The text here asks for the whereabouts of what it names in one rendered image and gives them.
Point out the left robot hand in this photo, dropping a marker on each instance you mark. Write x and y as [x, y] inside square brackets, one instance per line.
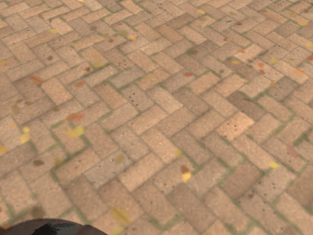
[55, 229]

